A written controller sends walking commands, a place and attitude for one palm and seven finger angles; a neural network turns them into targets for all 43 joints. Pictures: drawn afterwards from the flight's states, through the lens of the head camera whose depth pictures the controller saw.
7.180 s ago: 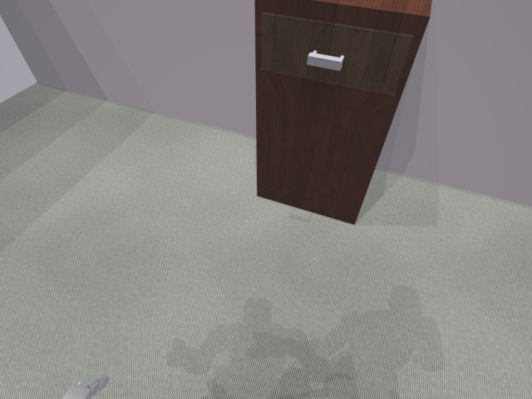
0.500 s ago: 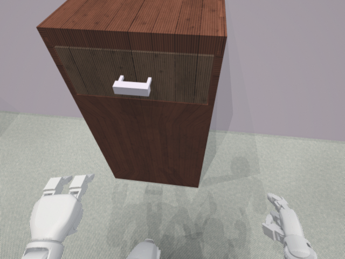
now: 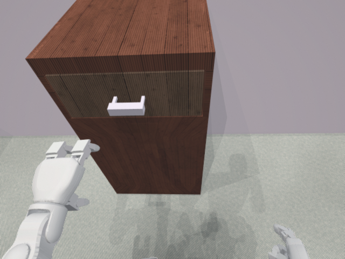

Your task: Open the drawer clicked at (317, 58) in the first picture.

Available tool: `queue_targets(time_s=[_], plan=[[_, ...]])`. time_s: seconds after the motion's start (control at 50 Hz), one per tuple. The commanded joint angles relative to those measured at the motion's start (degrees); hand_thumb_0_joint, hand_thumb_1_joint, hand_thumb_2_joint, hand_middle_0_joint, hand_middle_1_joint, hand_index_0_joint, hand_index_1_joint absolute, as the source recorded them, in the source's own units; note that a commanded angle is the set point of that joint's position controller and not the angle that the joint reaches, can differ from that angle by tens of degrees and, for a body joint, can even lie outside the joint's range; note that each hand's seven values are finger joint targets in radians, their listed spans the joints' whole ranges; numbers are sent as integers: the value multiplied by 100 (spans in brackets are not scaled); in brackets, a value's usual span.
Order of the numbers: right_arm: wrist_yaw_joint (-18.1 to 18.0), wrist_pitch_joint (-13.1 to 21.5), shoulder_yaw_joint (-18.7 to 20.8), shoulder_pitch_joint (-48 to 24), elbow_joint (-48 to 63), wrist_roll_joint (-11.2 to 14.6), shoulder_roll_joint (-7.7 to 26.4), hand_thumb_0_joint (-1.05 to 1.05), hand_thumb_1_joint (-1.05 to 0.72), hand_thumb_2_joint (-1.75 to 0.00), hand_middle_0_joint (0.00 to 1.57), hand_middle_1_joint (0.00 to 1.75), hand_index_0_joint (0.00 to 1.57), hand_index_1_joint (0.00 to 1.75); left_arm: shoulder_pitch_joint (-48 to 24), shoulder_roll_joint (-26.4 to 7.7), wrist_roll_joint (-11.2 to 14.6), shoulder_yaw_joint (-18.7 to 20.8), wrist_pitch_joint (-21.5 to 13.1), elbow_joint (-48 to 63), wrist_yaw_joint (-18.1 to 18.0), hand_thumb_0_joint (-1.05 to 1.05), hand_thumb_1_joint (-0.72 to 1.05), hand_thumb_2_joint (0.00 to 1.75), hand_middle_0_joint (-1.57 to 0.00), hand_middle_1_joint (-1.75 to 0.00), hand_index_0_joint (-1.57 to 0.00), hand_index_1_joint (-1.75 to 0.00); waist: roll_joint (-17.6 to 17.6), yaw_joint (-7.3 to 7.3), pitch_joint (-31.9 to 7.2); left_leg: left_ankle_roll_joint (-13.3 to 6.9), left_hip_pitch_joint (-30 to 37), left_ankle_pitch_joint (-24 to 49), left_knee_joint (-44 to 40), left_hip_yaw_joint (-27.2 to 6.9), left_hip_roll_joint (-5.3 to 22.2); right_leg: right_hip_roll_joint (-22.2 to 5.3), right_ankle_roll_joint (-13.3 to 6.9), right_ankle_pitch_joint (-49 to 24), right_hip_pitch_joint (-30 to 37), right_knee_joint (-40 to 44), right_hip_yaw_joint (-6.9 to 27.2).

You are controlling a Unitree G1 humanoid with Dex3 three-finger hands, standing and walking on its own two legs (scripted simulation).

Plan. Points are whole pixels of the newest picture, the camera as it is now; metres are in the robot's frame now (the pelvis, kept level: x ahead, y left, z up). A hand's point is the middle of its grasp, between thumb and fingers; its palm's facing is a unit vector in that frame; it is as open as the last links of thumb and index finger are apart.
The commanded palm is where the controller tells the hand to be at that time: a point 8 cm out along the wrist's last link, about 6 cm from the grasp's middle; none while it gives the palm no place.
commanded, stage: raise the hand with hooked fingers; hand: left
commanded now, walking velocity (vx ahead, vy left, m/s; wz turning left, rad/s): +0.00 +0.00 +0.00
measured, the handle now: (127, 104) +0.53 +0.21 +0.03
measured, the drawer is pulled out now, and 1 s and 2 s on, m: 0.00 0.00 0.00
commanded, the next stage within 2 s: move the hooked fingers above the handle in 0.86 s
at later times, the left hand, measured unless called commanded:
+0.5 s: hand (55, 137) +0.30 +0.27 +0.16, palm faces +0.13 -0.07 -0.99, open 13.8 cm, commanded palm +0.26 +0.26 +0.21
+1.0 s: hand (64, 145) +0.29 +0.25 +0.15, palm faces +0.10 -0.09 -0.99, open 13.8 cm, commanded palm +0.26 +0.24 +0.20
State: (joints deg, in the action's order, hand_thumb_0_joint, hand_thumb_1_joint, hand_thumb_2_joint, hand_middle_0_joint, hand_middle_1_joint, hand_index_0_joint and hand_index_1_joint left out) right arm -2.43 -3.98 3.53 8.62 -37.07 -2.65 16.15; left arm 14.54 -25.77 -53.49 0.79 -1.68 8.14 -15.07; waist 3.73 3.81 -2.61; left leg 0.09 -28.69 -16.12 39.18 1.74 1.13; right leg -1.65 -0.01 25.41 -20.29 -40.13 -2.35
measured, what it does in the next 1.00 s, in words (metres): stands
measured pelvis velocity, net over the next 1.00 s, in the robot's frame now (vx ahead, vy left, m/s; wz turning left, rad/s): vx -0.02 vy -0.01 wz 0.01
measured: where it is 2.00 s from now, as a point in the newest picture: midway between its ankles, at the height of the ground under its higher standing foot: outside the picture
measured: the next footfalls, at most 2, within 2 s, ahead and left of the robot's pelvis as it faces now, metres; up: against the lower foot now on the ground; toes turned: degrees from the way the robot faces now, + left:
none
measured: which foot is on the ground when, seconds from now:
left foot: down 0.00-1.00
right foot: down 0.00-1.00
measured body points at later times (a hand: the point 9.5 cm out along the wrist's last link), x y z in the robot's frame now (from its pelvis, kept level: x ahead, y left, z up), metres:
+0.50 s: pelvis -0.02 +0.02 +0.02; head -0.01 -0.02 +0.47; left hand +0.29 +0.27 +0.21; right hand +0.20 -0.18 -0.08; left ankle +0.04 +0.12 -0.72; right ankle -0.05 -0.12 -0.72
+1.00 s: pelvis -0.02 -0.01 +0.02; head -0.02 -0.05 +0.47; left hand +0.28 +0.25 +0.20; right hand +0.18 -0.23 -0.09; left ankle +0.04 +0.12 -0.72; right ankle -0.05 -0.12 -0.72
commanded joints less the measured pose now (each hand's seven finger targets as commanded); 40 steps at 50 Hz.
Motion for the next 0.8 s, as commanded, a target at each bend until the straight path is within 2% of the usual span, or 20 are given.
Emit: queue_targets(time_s=[0.0,0.04,0.06,0.08,0.1,0.12,0.16,0.2,0.24,0.26,0.3,0.34,0.44,0.52,0.54,0.58,0.66,0.68,0.7,0.78], plan=[[84,234,113,-828,914,122,369,0,-90,-90,20,30,20,30,-1688,-1055,-31,836,368,863,-499,0,-34,37,-29,-110,-29,-110,117,-23,-1558,-168,1747,1608,-349,-74,-215,271,-141,-2078,-298,581,-89],[80,169,101,-875,909,198,382,0,-90,-90,20,30,20,30,-1994,-925,38,486,696,751,-306,0,-38,35,-29,-112,-29,-112,108,-34,-1537,-154,1809,1583,-519,-100,-207,271,-127,-1990,-166,665,-104],[68,135,83,-931,918,242,389,0,-90,-90,20,30,20,30,-2151,-894,83,339,857,650,-163,0,-41,34,-29,-114,-29,-114,-2,-55,-1397,-152,1804,1528,-618,-117,-202,280,-117,-1935,-121,752,-93],[57,109,62,-971,935,254,412,0,-90,-90,20,30,20,30,-2293,-964,104,283,969,712,-12,0,-43,33,-29,-115,-29,-115,-28,-31,-1476,-154,1891,1623,-694,-126,-204,277,-115,-2020,21,799,-67],[45,88,30,-1088,989,288,423,0,-90,-90,20,30,20,30,-2341,-973,112,215,1094,637,173,0,-45,32,-30,-117,-30,-117,-135,-29,-1397,-159,1892,1643,-732,-142,-209,296,-110,-2046,80,856,-47],[33,41,-20,-1092,998,294,412,0,-90,-90,20,30,20,30,-2472,-990,104,101,1186,657,341,0,-48,31,-30,-118,-30,-118,-94,-22,-1395,-148,1935,1673,-841,-164,-205,277,-112,-1999,178,879,-69],[2,-8,-67,-1139,1043,295,404,0,-90,-90,20,30,20,30,-2679,-1178,90,131,1256,745,649,0,-50,30,-30,-120,-30,-120,-191,2,-1351,-164,2057,1766,-952,-180,-206,288,-105,-2048,310,1002,-56],[-10,-48,-139,-1204,1078,292,409,0,-90,-90,20,30,20,30,-2856,-1429,59,312,1244,809,892,0,-50,30,-30,-120,-30,-120,-35,63,-1367,-155,2168,1882,-1056,-195,-199,314,-130,-2045,460,1103,-42],[-2,-84,-205,-1152,1036,295,355,0,-90,-90,20,30,20,30,-3036,-1489,71,353,1181,706,1045,0,-50,30,-30,-120,-30,-120,-14,61,-1238,-141,2221,1949,-1172,-211,-184,308,-136,-2006,523,1191,-66],[-7,-97,-224,-1145,1028,295,349,0,-90,-90,20,30,20,30,-3159,-1510,95,395,1138,645,1110,0,-50,30,-30,-120,-30,-120,-128,66,-1184,-140,2237,1858,-1230,-221,-179,319,-129,-1934,534,1260,-79],[-7,-91,-248,-1150,989,304,361,0,-90,-90,20,30,20,30,-3328,-1697,159,613,1049,472,1208,0,-50,30,-30,-120,-30,-120,-122,101,-1086,-139,2245,1761,-1328,-203,-176,351,-138,-1865,607,1399,-70],[4,-89,-275,-1129,955,324,333,0,-90,-90,20,30,20,30,-3619,-1586,229,486,986,395,1280,0,-50,30,-30,-120,-30,-120,-32,71,-1044,-124,2309,1692,-1415,-203,-180,324,-141,-1788,636,1466,-84],[49,-2,-256,-1111,924,327,372,0,-90,-90,20,30,20,30,-4319,-1641,283,388,846,508,1418,0,-50,30,-30,-120,-30,-120,229,49,-1271,-104,2576,1654,-1523,-247,-191,326,-161,-1682,709,1601,-81],[121,-34,-242,-1076,920,363,435,0,-90,-90,20,30,20,30,-3536,-1283,346,169,899,-23,1683,0,-50,30,-30,-120,-30,-120,-259,77,-941,-120,2338,1457,-1620,-169,-210,309,-128,-1631,766,1728,-93],[131,-57,-230,-1068,925,369,464,0,-90,-90,20,30,20,30,-3504,-1332,378,216,871,43,1727,0,-50,30,-30,-120,-30,-120,-284,82,-936,-125,2307,1431,-1647,-156,-212,305,-124,-1650,805,1744,-85],[125,-51,-225,-1112,977,360,483,0,-90,-90,20,30,20,30,-3590,-1461,378,296,784,239,1763,0,-50,30,-30,-120,-30,-120,-366,102,-968,-158,2303,1383,-1661,-131,-246,291,-106,-1662,862,1781,-56],[87,71,-213,-1092,952,326,451,0,-90,-90,20,30,20,30,-3909,-1773,344,608,376,714,1571,0,-50,30,-30,-120,-30,-120,-151,143,-1149,-193,2385,1299,-1664,-151,-286,284,-111,-1541,912,1818,-18],[68,108,-202,-1090,950,322,430,0,-90,-90,20,30,20,30,-3950,-1809,342,658,283,776,1482,0,-50,30,-30,-120,-30,-120,-2,160,-1204,-206,2451,1342,-1631,-142,-298,285,-117,-1561,884,1814,0],[66,165,-193,-1093,934,313,436,0,-90,-90,20,30,20,30,-4042,-1985,341,858,190,904,1386,0,-50,30,-30,-120,-30,-120,39,185,-1260,-206,2467,1363,-1597,-156,-295,310,-126,-1559,919,1840,19],[52,224,-142,-994,767,352,402,0,-90,-90,20,30,20,30,-3951,-1772,438,856,145,438,1077,0,-50,30,-30,-120,-30,-120,-39,154,-993,-190,2369,1313,-1566,-54,-311,261,-93,-1611,782,1896,18]])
